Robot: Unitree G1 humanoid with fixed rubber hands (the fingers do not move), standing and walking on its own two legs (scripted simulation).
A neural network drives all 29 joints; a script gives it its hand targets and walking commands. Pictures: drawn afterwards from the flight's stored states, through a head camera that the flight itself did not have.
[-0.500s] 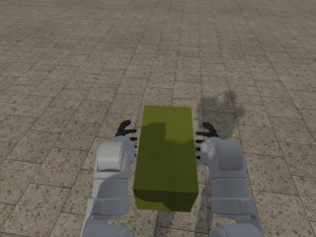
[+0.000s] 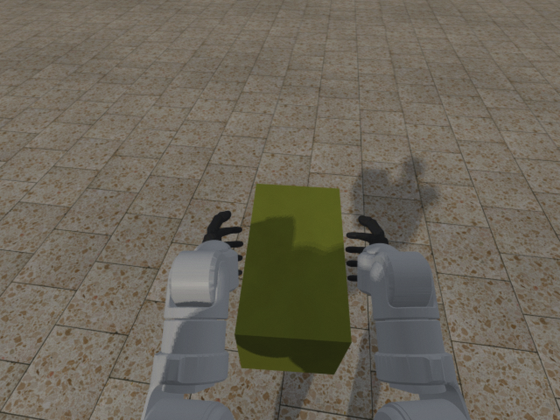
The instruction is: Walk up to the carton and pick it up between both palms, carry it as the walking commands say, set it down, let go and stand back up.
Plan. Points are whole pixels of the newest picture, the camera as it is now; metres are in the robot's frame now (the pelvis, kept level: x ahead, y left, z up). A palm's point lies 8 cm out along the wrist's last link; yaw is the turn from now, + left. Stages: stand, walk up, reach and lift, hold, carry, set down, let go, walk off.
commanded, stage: carry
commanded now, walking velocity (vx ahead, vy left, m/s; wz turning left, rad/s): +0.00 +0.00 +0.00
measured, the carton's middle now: (293, 273) +0.35 +0.00 +0.00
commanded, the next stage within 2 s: none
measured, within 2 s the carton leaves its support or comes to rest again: neither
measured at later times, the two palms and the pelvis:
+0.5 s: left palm (215, 247) +0.32 +0.11 +0.10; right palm (374, 250) +0.32 -0.11 +0.09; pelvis +0.02 +0.00 +0.00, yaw +0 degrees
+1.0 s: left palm (216, 240) +0.33 +0.11 +0.10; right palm (373, 243) +0.33 -0.11 +0.09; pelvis +0.03 +0.00 +0.00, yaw +0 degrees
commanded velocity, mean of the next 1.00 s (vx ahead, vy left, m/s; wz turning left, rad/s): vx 0.00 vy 0.00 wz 0.00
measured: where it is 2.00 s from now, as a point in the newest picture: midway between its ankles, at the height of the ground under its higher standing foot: outside the picture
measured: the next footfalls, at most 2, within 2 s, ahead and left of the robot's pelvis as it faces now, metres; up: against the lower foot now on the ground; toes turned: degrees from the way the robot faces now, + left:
none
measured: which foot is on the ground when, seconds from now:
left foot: down 0.00-1.00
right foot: down 0.00-1.00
